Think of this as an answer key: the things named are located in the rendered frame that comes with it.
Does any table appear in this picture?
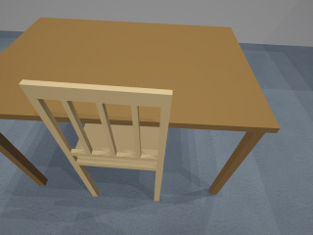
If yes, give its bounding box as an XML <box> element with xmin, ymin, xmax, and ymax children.
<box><xmin>0</xmin><ymin>17</ymin><xmax>280</xmax><ymax>195</ymax></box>

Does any chair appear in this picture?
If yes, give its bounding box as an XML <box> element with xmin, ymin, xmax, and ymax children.
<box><xmin>19</xmin><ymin>79</ymin><xmax>173</xmax><ymax>202</ymax></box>

